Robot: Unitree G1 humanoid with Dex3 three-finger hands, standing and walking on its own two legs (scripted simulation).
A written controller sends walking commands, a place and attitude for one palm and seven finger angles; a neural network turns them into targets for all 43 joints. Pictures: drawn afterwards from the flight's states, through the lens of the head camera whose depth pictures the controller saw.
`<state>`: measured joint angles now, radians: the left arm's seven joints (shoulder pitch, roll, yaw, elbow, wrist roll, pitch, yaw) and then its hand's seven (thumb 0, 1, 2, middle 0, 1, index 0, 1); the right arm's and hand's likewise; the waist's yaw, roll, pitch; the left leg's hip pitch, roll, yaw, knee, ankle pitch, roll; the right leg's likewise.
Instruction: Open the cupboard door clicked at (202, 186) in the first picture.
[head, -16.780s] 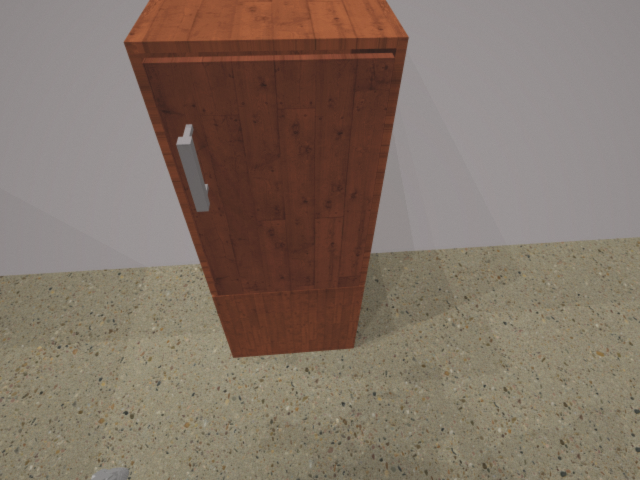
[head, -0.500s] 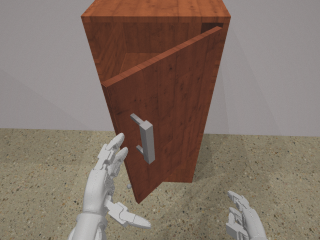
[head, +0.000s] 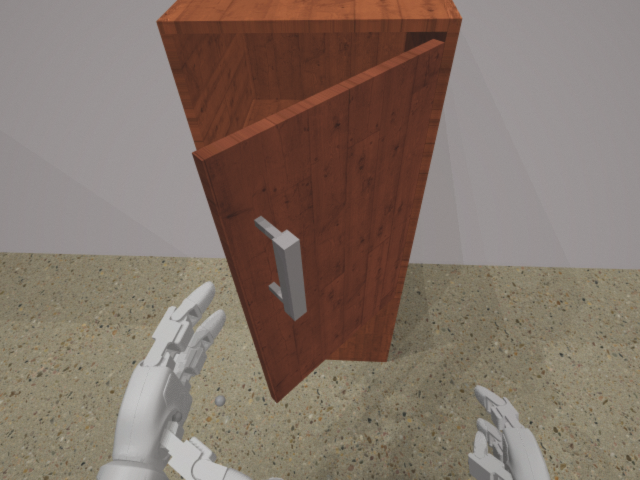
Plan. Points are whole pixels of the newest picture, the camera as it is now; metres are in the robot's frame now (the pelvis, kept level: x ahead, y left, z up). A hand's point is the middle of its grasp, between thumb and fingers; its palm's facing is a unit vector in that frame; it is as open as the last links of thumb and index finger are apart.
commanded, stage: draw the hand back to the body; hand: left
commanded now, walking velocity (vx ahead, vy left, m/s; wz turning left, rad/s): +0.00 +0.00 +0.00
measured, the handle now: (280, 269) +0.34 +0.08 +0.11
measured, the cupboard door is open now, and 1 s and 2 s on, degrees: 46 46 46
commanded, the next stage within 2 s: step back with the hand held close in 1.50 s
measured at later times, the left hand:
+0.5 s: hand (132, 378) +0.18 +0.18 +0.15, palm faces +0.09 -0.98 -0.17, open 15.9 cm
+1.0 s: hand (33, 320) +0.21 +0.27 +0.19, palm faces +0.36 -0.85 -0.38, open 10.5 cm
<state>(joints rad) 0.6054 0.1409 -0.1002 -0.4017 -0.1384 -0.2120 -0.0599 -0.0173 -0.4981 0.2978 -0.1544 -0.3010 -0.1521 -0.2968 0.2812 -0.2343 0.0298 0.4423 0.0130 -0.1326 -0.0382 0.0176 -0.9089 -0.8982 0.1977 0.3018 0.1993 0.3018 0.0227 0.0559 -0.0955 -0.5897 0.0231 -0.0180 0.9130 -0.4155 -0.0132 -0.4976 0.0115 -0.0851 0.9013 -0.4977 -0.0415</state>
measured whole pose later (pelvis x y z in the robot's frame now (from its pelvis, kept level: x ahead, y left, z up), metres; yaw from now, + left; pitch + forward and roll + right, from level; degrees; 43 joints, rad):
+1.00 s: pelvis +0.02 +0.03 +0.05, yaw -2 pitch -4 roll -1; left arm 0.52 0.33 0.25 -0.44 -0.05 -0.07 0.11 0.00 0.39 0.68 -0.19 -0.30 -0.19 -0.30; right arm 0.19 -0.22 0.05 0.62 -0.01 -0.10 -0.08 0.02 -0.91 -0.90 0.20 0.30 0.20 0.30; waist 0.07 0.04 0.02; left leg -0.13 -0.01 0.04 0.44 -0.24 0.03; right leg -0.04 -0.01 -0.03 0.39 -0.28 0.00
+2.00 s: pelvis -0.01 +0.03 +0.05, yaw -4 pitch +0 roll -1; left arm 0.56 0.43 0.37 -0.49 -0.05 -0.13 0.11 0.01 0.89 0.90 -0.22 -0.30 -0.21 -0.30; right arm 0.16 -0.24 -0.01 0.55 0.02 0.01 -0.09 0.02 -0.91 -0.90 0.20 0.30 0.20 0.30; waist 0.01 0.03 0.04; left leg -0.27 0.03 0.06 0.46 -0.19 0.02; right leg -0.20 0.02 0.00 0.41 -0.21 0.00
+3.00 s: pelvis -0.20 +0.06 +0.03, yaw -8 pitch +0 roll -3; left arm 0.60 0.48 0.42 -0.58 -0.07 -0.20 0.13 0.01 0.89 0.90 -0.22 -0.30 -0.22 -0.30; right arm 0.21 -0.20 0.03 0.65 0.00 -0.09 -0.08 0.01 -0.91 -0.90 0.20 0.30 0.20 0.30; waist 0.01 -0.01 -0.04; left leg -0.43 0.00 -0.01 0.59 -0.15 0.01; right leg -0.09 0.05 0.00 0.50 -0.41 0.00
